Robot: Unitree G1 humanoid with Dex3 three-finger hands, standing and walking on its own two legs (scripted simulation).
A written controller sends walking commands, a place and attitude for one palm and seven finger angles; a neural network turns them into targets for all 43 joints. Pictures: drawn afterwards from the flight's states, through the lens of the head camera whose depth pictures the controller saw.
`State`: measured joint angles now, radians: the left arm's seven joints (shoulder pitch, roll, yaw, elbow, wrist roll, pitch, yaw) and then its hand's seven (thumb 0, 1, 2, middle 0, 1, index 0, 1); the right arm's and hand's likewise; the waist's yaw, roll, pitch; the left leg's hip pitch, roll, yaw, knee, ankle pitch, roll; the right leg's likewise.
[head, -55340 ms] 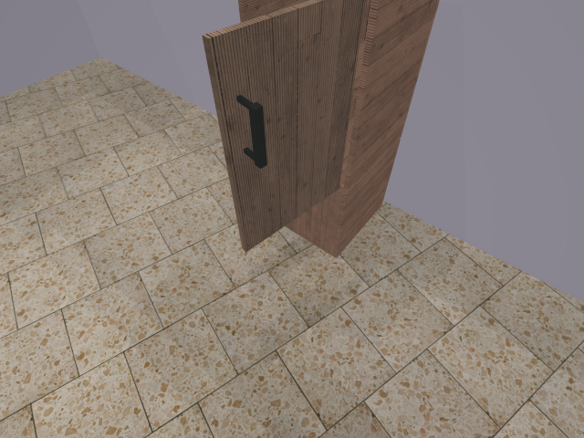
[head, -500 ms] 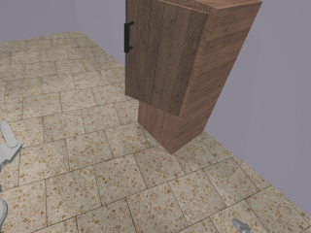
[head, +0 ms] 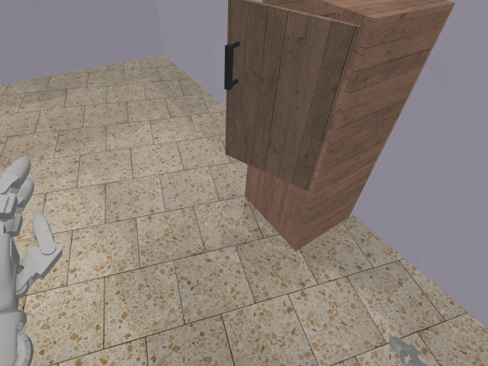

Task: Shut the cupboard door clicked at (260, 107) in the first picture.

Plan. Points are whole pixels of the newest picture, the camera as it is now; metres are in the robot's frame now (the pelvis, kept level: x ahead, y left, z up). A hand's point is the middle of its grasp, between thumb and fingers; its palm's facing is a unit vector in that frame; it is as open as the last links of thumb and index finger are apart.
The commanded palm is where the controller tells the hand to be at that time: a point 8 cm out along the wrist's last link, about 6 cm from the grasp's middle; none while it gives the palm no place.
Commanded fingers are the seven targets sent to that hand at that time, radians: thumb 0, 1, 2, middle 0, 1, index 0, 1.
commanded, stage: stop stepping back and stand still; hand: left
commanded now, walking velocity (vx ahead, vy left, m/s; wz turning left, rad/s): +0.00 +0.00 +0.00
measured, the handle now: (232, 66) +0.97 +0.12 +0.07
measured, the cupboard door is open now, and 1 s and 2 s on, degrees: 23 23 23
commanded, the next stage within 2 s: let the arm hang, fingers relaxed in 0.46 s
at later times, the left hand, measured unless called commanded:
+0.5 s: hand (48, 235) +0.22 +0.27 +0.17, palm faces +0.42 -0.81 -0.42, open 7.4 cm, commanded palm +0.16 +0.31 +0.19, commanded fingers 0.00 0.90 0.90 -0.20 -0.30 -0.20 -0.30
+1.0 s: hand out of the picture -0.02 +0.20 -0.17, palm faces +0.00 -0.98 -0.18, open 7.1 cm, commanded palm none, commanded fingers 0.00 0.90 0.90 -0.20 -0.30 -0.20 -0.30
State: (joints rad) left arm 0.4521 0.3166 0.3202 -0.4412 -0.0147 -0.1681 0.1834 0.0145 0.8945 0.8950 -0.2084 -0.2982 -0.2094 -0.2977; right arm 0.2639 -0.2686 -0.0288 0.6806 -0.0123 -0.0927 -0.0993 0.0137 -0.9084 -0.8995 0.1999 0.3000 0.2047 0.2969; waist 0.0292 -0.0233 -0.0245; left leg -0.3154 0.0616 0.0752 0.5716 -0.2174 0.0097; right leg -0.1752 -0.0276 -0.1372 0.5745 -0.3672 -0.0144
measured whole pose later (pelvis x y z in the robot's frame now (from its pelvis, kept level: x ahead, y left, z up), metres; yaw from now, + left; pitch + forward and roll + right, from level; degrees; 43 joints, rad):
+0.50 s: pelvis +0.01 +0.01 +0.01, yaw -2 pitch +0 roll -1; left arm 0.53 0.39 0.39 -0.47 -0.04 -0.17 0.16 0.01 0.89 0.89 -0.21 -0.30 -0.22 -0.30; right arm 0.25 -0.18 0.03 0.65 0.01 -0.07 -0.08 0.01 -0.91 -0.90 0.20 0.30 0.21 0.30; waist 0.00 -0.01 -0.03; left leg -0.31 0.05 0.11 0.53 -0.22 0.02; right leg -0.18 -0.02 -0.07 0.50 -0.32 0.00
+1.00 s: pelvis -0.02 +0.01 +0.01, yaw +0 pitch -1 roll -1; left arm 0.35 0.22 0.00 0.97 0.02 0.03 0.01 -0.01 0.98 0.89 -0.21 -0.30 -0.21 -0.30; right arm 0.29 -0.21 0.02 1.00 -0.03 0.04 0.01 0.01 -0.91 -0.90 0.20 0.30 0.20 0.30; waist 0.00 -0.04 0.05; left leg -0.33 0.05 0.07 0.50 -0.16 0.02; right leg -0.20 -0.01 -0.11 0.48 -0.28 -0.01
